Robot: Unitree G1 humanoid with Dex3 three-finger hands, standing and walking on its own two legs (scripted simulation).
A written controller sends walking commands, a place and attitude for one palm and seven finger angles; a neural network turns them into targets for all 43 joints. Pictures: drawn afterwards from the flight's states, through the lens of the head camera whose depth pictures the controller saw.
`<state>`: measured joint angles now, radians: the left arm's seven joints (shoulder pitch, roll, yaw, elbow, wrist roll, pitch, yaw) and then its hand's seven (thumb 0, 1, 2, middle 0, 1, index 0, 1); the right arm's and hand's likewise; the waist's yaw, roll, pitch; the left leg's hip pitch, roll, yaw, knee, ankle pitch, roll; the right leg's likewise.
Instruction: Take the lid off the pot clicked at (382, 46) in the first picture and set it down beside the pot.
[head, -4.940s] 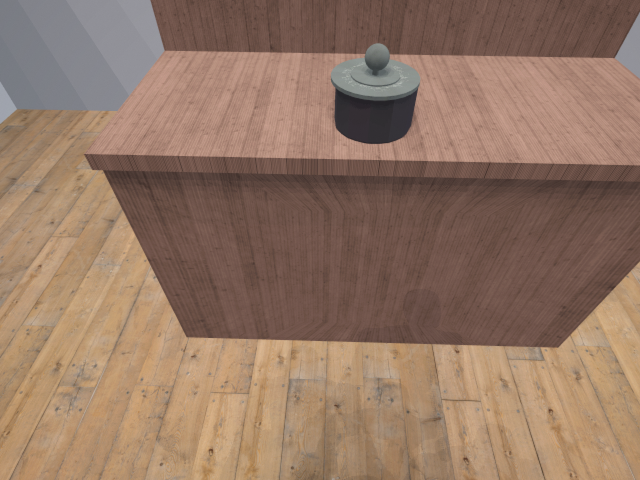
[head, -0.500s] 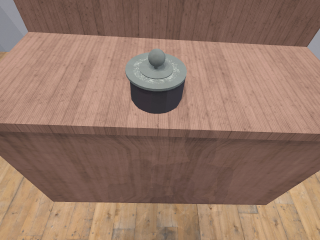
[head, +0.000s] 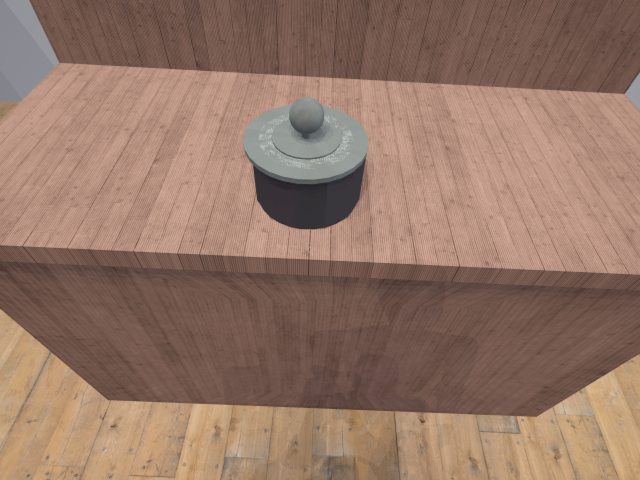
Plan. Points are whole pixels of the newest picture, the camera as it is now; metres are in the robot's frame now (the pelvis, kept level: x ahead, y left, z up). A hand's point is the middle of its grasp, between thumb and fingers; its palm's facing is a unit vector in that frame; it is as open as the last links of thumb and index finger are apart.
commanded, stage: shuffle to correct the standing spot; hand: left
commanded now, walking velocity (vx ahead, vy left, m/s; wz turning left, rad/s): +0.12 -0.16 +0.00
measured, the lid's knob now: (306, 115) +0.54 +0.06 +0.17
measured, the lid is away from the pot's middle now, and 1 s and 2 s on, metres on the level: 0.00 0.00 0.00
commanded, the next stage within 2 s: come to a stop and stand still in 0.40 s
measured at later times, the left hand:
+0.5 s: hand out of the picture +0.13 +0.14 -0.17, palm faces +0.03 -0.98 -0.19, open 7.3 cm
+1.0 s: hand out of the picture +0.13 +0.09 -0.17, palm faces +0.06 -0.97 -0.23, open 7.4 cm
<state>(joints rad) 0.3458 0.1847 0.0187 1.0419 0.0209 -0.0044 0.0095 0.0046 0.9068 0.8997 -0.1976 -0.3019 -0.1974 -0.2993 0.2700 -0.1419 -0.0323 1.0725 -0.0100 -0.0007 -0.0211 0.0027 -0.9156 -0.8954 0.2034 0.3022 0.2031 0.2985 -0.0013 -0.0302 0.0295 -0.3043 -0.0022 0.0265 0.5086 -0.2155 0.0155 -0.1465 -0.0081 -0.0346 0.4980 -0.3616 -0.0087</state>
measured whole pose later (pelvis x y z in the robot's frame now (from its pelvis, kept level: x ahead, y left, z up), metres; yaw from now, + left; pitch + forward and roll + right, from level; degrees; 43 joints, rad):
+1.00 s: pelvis +0.08 -0.10 +0.00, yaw +1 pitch -1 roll +0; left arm 0.21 0.20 0.04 0.93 0.02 0.02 0.02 0.01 0.91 0.90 -0.20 -0.30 -0.20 -0.30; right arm 0.16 -0.15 -0.04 0.94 -0.01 0.03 -0.02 0.00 -0.91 -0.90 0.20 0.30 0.20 0.30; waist 0.02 -0.01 0.09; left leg -0.31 0.00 0.02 0.57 -0.26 0.00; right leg -0.29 -0.03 -0.04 0.57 -0.27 0.00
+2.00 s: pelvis +0.11 -0.08 +0.00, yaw -1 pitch -1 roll +0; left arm 0.28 0.16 -0.01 1.06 0.01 0.00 0.03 0.01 0.91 0.90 -0.20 -0.30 -0.20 -0.30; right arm 0.27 -0.16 0.00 1.06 0.00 -0.02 -0.03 0.01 -0.93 -0.90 0.20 0.30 0.20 0.30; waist 0.00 -0.01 0.05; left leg -0.21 -0.01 0.05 0.50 -0.27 0.04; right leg -0.20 -0.04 0.00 0.48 -0.27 0.03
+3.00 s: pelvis +0.10 -0.08 +0.00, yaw +0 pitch -1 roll -1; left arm 0.32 0.14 -0.01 1.10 0.01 -0.01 0.04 0.00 0.91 0.90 -0.20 -0.30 -0.20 -0.30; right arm 0.30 -0.11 0.01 1.12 0.00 -0.02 -0.03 0.01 -0.92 -0.90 0.20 0.30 0.20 0.30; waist 0.00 -0.02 0.06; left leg -0.20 -0.01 0.04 0.47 -0.25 0.03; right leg -0.17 -0.03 -0.01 0.44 -0.25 0.03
